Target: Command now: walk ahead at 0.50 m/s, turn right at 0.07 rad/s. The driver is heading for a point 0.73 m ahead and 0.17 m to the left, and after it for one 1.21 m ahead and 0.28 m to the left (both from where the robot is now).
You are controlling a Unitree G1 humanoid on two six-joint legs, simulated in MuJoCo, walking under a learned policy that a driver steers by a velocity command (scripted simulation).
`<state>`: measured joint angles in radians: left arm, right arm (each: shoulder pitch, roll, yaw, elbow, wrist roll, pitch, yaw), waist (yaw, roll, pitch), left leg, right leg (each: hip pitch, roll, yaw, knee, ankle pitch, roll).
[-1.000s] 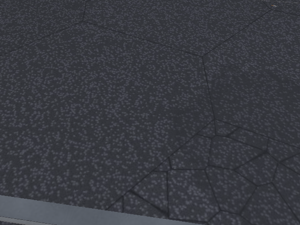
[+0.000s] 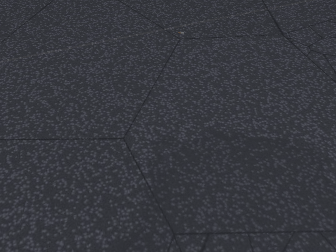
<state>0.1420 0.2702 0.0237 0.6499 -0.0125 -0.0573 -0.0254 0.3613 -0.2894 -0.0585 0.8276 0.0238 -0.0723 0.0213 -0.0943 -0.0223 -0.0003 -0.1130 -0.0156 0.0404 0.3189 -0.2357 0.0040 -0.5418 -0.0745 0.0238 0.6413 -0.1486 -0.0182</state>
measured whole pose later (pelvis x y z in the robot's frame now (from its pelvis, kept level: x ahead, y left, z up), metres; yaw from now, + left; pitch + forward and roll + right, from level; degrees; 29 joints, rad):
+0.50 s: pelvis +0.26 -0.03 -0.01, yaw +12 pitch +1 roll -2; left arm 0.37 0.27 0.06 0.81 0.00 -0.08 0.01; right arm 0.09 -0.26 -0.05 0.72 0.02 -0.03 0.06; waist 0.08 0.04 0.03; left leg -0.67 0.07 0.00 0.67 0.04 0.03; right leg 0.09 0.03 -0.23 0.22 -0.33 -0.02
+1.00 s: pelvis +0.54 +0.06 +0.00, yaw +29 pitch +2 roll +0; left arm 0.04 0.28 0.04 0.66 0.00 -0.10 -0.01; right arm 0.33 -0.29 -0.07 0.73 0.03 -0.03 -0.01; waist -0.09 -0.04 0.03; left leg -0.13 -0.12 -0.17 0.41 -0.31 0.08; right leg -0.60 -0.05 0.11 0.56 0.02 0.07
